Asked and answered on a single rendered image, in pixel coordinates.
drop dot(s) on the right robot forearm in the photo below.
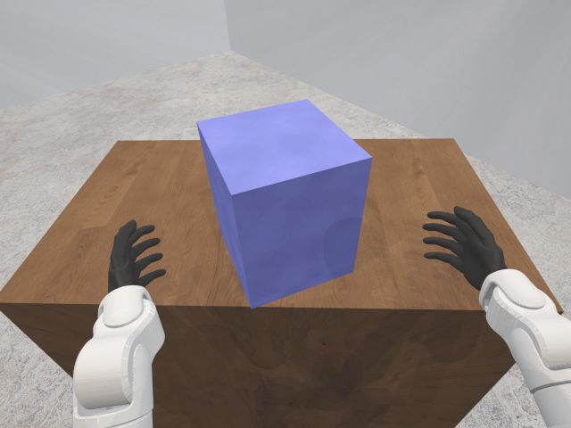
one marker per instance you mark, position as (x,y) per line
(538,337)

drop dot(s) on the right robot hand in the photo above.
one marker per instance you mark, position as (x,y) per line
(478,255)

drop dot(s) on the left robot forearm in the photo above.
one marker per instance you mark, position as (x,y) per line
(112,377)

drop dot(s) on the carton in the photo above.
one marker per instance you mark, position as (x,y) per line
(289,188)

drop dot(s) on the left robot hand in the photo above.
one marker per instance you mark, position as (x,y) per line
(123,269)

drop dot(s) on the pedestal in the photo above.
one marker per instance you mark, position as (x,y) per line
(401,342)

